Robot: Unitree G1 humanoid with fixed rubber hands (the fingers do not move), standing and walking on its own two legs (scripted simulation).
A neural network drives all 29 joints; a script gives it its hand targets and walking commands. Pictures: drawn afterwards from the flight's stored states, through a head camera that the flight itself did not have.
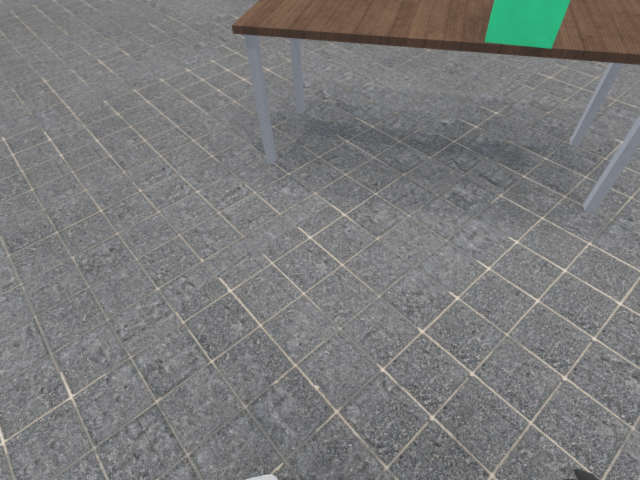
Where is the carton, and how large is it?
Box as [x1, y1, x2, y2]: [485, 0, 569, 48]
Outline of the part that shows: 485,41 551,48 569,0 495,0 489,20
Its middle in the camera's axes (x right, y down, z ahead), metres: +0.69 -0.79 +1.30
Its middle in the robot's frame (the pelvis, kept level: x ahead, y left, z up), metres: +1.54 -0.60 -0.01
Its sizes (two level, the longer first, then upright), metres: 0.249 0.206 0.154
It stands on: a table, 0.67 m high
